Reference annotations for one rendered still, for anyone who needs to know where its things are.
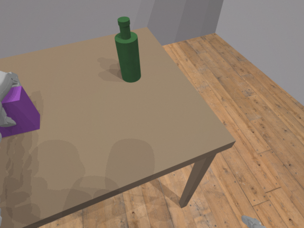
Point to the sponge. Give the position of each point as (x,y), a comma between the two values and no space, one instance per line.
(19,108)

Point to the robot left hand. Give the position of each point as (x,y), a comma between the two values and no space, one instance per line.
(7,81)

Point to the robot right hand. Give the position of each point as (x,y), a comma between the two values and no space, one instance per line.
(251,222)

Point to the table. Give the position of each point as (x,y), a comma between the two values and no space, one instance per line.
(100,136)

